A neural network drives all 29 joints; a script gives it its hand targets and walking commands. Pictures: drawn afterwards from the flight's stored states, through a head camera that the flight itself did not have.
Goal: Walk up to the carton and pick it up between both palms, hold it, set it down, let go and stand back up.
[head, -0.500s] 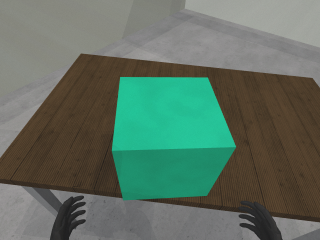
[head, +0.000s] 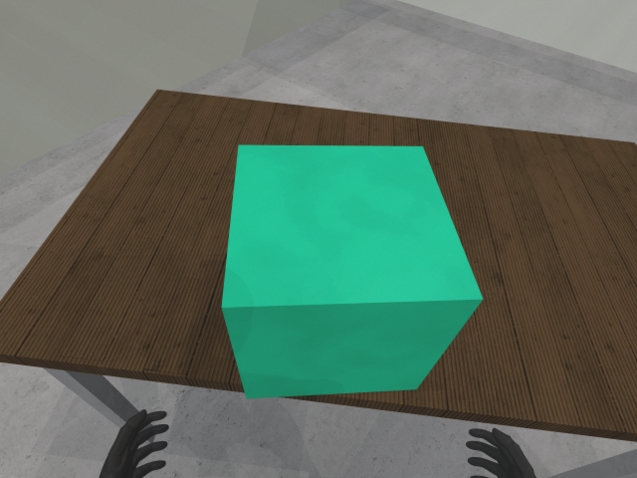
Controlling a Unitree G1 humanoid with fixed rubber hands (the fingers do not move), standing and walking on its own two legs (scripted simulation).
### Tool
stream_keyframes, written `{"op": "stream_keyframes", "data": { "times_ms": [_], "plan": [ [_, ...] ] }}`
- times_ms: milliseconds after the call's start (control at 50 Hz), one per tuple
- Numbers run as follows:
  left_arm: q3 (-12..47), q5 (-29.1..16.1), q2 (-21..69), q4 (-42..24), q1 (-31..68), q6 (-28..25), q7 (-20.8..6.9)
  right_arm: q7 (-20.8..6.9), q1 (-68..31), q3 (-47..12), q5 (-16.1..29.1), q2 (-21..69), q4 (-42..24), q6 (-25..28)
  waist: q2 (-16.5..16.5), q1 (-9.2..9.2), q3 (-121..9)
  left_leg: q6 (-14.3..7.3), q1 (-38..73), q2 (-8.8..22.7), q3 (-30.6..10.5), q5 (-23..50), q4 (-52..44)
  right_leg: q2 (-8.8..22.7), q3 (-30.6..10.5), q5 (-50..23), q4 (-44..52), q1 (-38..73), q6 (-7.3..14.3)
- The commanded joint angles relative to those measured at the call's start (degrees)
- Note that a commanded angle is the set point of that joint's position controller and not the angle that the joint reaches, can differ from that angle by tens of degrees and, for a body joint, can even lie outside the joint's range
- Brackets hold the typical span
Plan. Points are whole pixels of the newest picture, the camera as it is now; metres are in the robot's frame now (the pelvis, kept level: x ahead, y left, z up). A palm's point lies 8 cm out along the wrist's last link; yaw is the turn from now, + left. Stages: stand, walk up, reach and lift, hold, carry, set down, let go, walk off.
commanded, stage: set down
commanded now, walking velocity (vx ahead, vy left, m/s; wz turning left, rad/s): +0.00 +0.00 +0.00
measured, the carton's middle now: (332, 274) +0.39 +0.00 +0.04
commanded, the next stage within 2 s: let go in 0.08 s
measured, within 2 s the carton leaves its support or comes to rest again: neither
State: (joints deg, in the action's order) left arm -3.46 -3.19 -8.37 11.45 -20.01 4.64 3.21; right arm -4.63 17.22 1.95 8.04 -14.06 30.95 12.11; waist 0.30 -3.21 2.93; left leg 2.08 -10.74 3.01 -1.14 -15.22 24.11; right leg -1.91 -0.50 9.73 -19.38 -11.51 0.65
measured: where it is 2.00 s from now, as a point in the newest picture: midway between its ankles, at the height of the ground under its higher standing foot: outside the picture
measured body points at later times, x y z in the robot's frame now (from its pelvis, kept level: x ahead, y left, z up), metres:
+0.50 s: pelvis +0.00 +0.00 +0.00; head +0.05 +0.02 +0.45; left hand +0.15 +0.24 -0.08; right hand +0.16 -0.23 -0.10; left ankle -0.03 +0.13 -0.74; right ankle +0.00 -0.12 -0.74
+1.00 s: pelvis +0.00 -0.01 +0.00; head -0.02 +0.00 +0.45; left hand +0.11 +0.27 -0.10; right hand +0.14 -0.28 -0.10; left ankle -0.03 +0.13 -0.74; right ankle +0.00 -0.12 -0.74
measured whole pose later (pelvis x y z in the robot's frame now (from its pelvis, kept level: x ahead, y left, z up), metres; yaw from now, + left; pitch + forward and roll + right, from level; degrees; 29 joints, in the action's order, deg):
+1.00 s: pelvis +0.00 -0.01 +0.00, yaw +0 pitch +0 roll +0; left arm -3.5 1.5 -17.7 39.5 -14.7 -0.1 0.3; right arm -1.0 12.2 1.9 0.4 -15.9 46.7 3.2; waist 2.3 -3.2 -3.1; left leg 2.0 -8.3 2.3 -1.1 -15.7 24.1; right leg -1.3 -0.4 13.4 -25.4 -11.8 0.6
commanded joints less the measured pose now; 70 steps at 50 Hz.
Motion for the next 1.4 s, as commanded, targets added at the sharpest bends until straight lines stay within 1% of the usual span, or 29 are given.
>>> {"op": "stream_keyframes", "data": {
  "times_ms": [0,40,120,160,200,320,500,520,540,560,580,620,640,660,700,720,780,840,860,880,960,980,1060,1080,1140,1180,1280,1340,1380],
  "plan": [
    [4.3,1.5,-8.1,0.4,4.2,-2.1,-1.2,1.9,-4.8,0.8,-3.4,-4.7,-4.0,5.3,3.0,4.73,-9.0,-0.4,6.0,-4.5,5.0,14.6,-3.3,0.4,0.6,-13.9,1.1,6.6,-0.6],
    [4.0,2.1,-8.1,1.7,4.5,-1.8,-1.5,2.1,-5.4,0.6,-3.6,-4.8,-2.2,5.7,2.1,4.81,-8.6,-0.2,6.6,-4.5,5.0,15.3,-3.1,0.2,0.8,-14.1,0.9,6.4,-0.6],
    [3.9,2.1,-8.7,2.1,5.8,-1.8,-1.9,2.7,-6.5,0.4,-4.3,-4.4,-0.6,6.4,2.4,4.77,-9.3,-0.3,6.5,-4.5,5.2,15.3,-2.9,0.3,0.9,-14.9,0.7,6.8,-0.7],
    [3.8,2.4,-8.8,4.1,6.3,-1.5,-2.2,3.0,-6.6,0.2,-4.8,-3.5,1.1,6.4,2.2,4.94,-8.7,-0.4,6.2,-4.6,5.6,14.4,-2.9,0.4,0.8,-14.0,0.7,6.9,-0.8],
    [3.7,2.3,-8.9,4.2,6.9,-1.3,-2.4,3.3,-7.1,0.2,-5.3,-3.4,1.6,6.6,2.7,4.82,-8.8,-0.6,6.1,-4.6,5.6,13.9,-2.9,0.5,0.9,-13.8,0.7,6.8,-0.9],
    [3.7,2.4,-9.6,5.6,8.2,-0.6,-2.8,4.1,-8.0,0.7,-6.6,-2.2,3.7,6.4,2.0,4.86,-8.3,-0.8,6.0,-4.7,6.2,12.2,-3.1,0.9,1.0,-11.5,0.8,6.5,-1.0],
    [3.7,2.4,-10.1,6.6,9.2,-0.5,-3.0,4.6,-9.6,1.5,-7.4,-2.1,5.5,7.2,1.7,4.49,-9.4,-0.8,6.4,-4.6,6.4,13.7,-2.6,0.6,1.8,-11.9,0.2,7.0,-0.9],
    [-3.9,6.5,-20.7,14.1,7.0,-4.0,-2.2,5.2,-4.0,4.7,-11.9,-16.3,9.0,-0.4,5.0,0.69,-18.5,-2.8,5.4,3.1,-1.6,31.1,2.5,5.8,-0.8,-21.2,-9.7,10.0,0.9],
    [-4.2,6.2,-19.8,14.7,5.8,-4.9,-2.0,5.3,-4.1,5.4,-11.3,-16.4,8.9,-3.2,5.6,0.93,-19.7,-3.8,7.1,3.4,-1.7,35.0,3.5,5.5,-0.7,-22.4,-10.1,8.8,0.8],
    [-3.9,5.7,-18.2,16.1,4.6,-5.4,-1.9,5.3,-4.2,5.1,-10.9,-15.2,8.6,-4.7,4.5,0.78,-19.2,-4.1,7.1,3.7,-1.8,34.3,3.7,5.6,-1.0,-21.1,-9.6,7.9,0.4],
    [-3.3,5.6,-16.9,17.1,4.9,-5.7,-2.1,5.5,-5.5,4.9,-10.6,-14.5,8.0,-5.6,3.0,0.79,-17.1,-4.3,5.2,3.4,-1.8,30.1,3.5,6.0,-1.6,-18.3,-8.8,7.5,0.3],
    [-3.4,5.6,-17.4,18.1,6.7,-6.3,-2.3,5.4,-5.0,4.3,-10.5,-14.2,7.7,-6.7,0.8,1.77,-13.2,-4.2,2.2,2.7,-1.7,22.3,2.7,6.8,-3.4,-13.9,-8.0,6.4,0.8],
    [-3.5,5.5,-17.7,19.1,7.1,-6.5,-2.5,5.4,-5.2,4.2,-10.8,-14.0,7.9,-7.0,1.0,1.79,-11.7,-4.3,1.2,2.6,-1.6,18.6,2.2,6.9,-3.7,-11.5,-7.2,5.2,0.7],
    [-3.6,5.4,-18.2,20.3,6.8,-6.6,-2.4,5.4,-5.4,4.3,-11.0,-14.3,8.2,-7.3,2.2,1.68,-9.4,-4.5,0.2,2.3,-1.9,16.2,1.6,6.7,-3.5,-9.5,-6.4,4.0,0.5],
    [-3.8,5.5,-19.8,22.4,6.8,-7.1,-2.5,5.1,-4.7,4.2,-10.8,-14.6,9.1,-7.9,1.8,2.27,-6.8,-4.6,-0.9,2.3,-2.2,12.9,0.7,7.0,-4.6,-7.8,-5.1,2.8,0.8],
    [-3.8,5.4,-20.4,23.1,6.1,-7.3,-2.6,5.0,-4.7,4.1,-10.9,-14.4,9.4,-8.0,1.8,1.94,-6.6,-4.7,-0.9,2.5,-2.5,12.5,0.4,7.2,-4.6,-7.7,-4.8,3.0,0.8],
    [-3.7,5.7,-21.3,25.2,6.2,-7.9,-2.7,4.8,-4.7,4.0,-10.9,-15.1,9.8,-8.3,2.1,2.47,-6.1,-4.5,-0.1,2.1,-2.6,11.7,-0.1,7.3,-5.2,-7.4,-3.5,2.6,1.0],
    [-3.7,5.5,-22.0,26.8,6.0,-8.2,-2.6,4.6,-5.3,4.0,-11.0,-15.5,9.9,-8.4,1.2,2.34,-6.3,-4.6,0.4,2.3,-2.7,13.5,-0.4,7.4,-5.1,-9.6,-3.6,3.2,1.2],
    [-3.8,5.6,-22.5,27.2,6.3,-8.3,-2.7,4.5,-5.1,3.8,-10.8,-15.2,10.1,-8.4,0.8,2.77,-6.7,-4.5,0.7,2.4,-2.9,13.9,-0.7,7.4,-5.2,-10.0,-3.7,3.5,1.3],
    [-3.7,5.5,-22.0,27.6,5.9,-8.3,-2.6,4.5,-4.9,3.9,-10.9,-15.8,10.3,-8.4,0.5,2.39,-6.3,-4.6,0.3,2.3,-2.9,14.4,-0.5,7.5,-5.1,-10.6,-3.7,3.9,1.3],
    [-3.5,5.4,-22.3,29.5,5.7,-8.5,-2.8,4.7,-5.7,3.8,-10.8,-16.2,10.9,-8.6,0.7,2.35,-6.4,-4.7,1.3,2.4,-3.1,13.7,-0.8,7.6,-5.2,-10.2,-3.0,3.6,1.4],
    [-3.4,5.6,-22.3,29.7,6.4,-8.6,-2.7,4.6,-5.8,3.8,-10.8,-16.0,11.1,-8.7,-0.1,2.31,-5.5,-4.7,0.8,2.4,-3.1,13.9,-1.2,7.6,-5.3,-9.9,-2.9,3.4,1.4],
    [-3.3,5.2,-22.6,31.4,6.0,-8.7,-2.7,4.6,-5.5,3.4,-10.7,-16.0,12.2,-8.8,-0.5,2.43,-5.6,-4.8,0.9,2.6,-3.3,13.3,-1.4,8.1,-5.8,-9.3,-2.3,3.6,1.6],
    [-3.3,5.3,-22.5,31.8,6.0,-8.6,-2.8,4.7,-5.6,3.4,-10.6,-16.2,12.5,-8.8,0.3,2.32,-5.7,-4.8,0.9,2.8,-3.5,12.8,-1.4,8.0,-5.7,-8.8,-2.1,3.7,1.5],
    [-3.1,5.2,-22.6,32.7,6.6,-8.6,-2.7,4.7,-5.8,3.4,-10.5,-16.1,13.4,-9.0,-0.6,2.57,-5.2,-4.8,0.9,2.7,-3.5,12.1,-1.7,8.1,-6.1,-7.7,-1.5,3.7,1.5],
    [-3.0,5.2,-22.5,33.6,6.4,-8.6,-2.7,4.7,-6.1,3.3,-10.4,-16.5,13.9,-9.0,-0.1,2.69,-5.1,-4.9,1.2,2.8,-3.8,11.5,-1.9,8.0,-6.2,-7.5,-1.1,3.2,1.5],
    [-2.9,5.0,-22.6,35.1,6.3,-8.5,-2.7,4.6,-6.2,3.2,-10.2,-16.2,15.4,-9.1,-0.9,2.99,-4.4,-4.9,1.2,2.9,-4.1,11.4,-2.2,8.2,-6.2,-6.7,-0.4,3.3,1.5],
    [-2.7,4.9,-22.7,35.8,6.5,-8.4,-2.7,4.6,-6.3,3.2,-10.2,-16.6,16.3,-9.3,-1.2,2.76,-4.5,-4.9,1.0,3.0,-4.1,10.3,-2.4,8.3,-6.6,-5.9,-0.1,3.4,1.4],
    [-2.6,4.9,-22.6,36.2,7.1,-8.4,-2.7,4.7,-6.8,3.2,-10.2,-16.3,16.6,-9.4,-0.4,2.79,-3.4,-4.9,0.9,2.9,-4.1,9.5,-2.7,8.4,-6.8,-4.6,0.5,2.5,1.4]
  ]
}}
